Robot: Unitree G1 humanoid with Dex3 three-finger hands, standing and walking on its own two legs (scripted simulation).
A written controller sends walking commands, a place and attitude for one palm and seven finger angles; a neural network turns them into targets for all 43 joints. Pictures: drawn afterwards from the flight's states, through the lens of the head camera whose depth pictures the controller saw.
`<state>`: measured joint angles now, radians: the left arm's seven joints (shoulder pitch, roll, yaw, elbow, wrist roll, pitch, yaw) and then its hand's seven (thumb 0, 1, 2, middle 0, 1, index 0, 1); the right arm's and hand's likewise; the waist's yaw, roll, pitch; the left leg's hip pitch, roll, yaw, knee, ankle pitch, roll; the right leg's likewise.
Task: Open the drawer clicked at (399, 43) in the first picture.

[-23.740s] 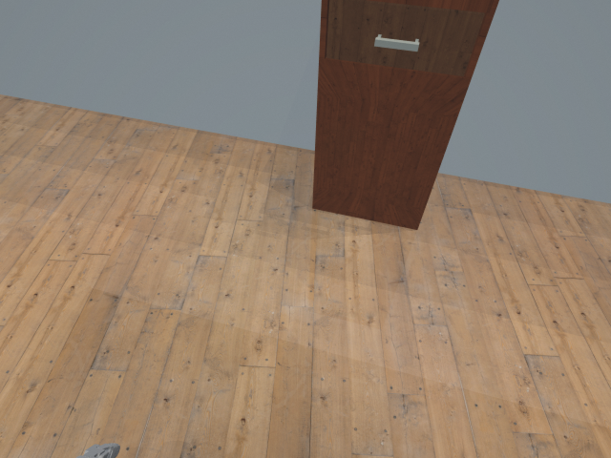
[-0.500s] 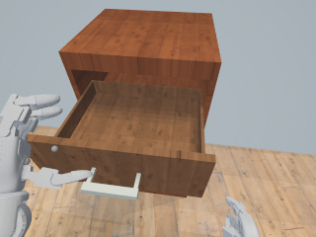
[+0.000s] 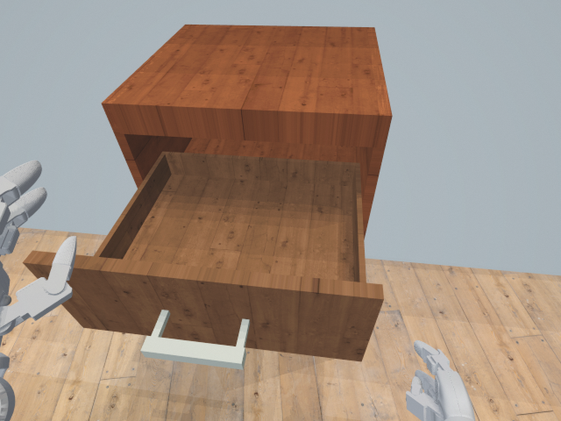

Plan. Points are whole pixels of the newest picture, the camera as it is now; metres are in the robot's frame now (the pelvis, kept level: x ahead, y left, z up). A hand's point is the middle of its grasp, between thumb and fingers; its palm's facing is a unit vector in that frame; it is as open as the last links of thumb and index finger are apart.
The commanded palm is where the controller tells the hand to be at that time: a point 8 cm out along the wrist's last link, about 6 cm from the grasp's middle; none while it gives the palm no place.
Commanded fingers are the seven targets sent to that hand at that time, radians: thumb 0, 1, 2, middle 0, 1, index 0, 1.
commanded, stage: draw the hand back to the body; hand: left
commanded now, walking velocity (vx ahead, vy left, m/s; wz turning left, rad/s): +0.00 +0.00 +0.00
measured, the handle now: (199, 337) +0.21 +0.14 +0.04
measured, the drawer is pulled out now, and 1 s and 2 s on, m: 0.30 0.30 0.30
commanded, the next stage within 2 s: step back with the hand held close in 0.20 s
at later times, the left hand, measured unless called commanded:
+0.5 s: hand (54, 268) +0.19 +0.23 +0.23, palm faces +0.43 -0.77 -0.48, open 7.4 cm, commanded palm +0.12 +0.28 +0.23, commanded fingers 0.00 0.90 0.90 -0.20 -0.30 -0.20 -0.30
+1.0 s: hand out of the picture +0.11 +0.25 +0.22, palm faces +0.44 -0.77 -0.46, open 7.4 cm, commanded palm +0.05 +0.29 +0.23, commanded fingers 0.00 0.90 0.90 -0.20 -0.30 -0.20 -0.30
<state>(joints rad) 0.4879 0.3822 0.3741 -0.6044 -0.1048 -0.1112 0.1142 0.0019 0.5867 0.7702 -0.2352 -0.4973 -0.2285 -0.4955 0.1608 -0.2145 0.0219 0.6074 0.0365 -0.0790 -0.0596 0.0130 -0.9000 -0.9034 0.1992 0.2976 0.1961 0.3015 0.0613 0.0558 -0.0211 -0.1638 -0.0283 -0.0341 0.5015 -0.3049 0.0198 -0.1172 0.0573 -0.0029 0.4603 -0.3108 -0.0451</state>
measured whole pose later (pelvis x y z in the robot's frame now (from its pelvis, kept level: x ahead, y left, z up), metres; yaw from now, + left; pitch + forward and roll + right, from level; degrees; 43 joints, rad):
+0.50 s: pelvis -0.01 +0.00 +0.00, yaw +0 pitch +0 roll -1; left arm 0.49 0.42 0.46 -0.58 -0.09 -0.22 0.11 0.01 0.88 0.90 -0.21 -0.31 -0.21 -0.30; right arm 0.17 -0.24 0.00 0.59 0.04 -0.04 -0.04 0.01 -0.90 -0.90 0.20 0.30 0.20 0.30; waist 0.01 0.07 -0.01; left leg -0.24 -0.02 -0.04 0.52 -0.28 0.01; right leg -0.19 0.07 -0.01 0.46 -0.28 -0.05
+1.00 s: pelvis -0.08 +0.01 -0.01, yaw +0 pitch +2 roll -1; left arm 0.55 0.44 0.47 -0.68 -0.06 -0.25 0.16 0.01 0.88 0.90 -0.22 -0.31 -0.21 -0.30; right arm 0.21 -0.21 0.01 0.58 0.03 -0.06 -0.05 0.01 -0.90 -0.90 0.20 0.30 0.20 0.30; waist -0.01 0.02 -0.03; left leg -0.42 -0.02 -0.02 0.62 -0.27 0.03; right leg -0.36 0.05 -0.02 0.56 -0.23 -0.03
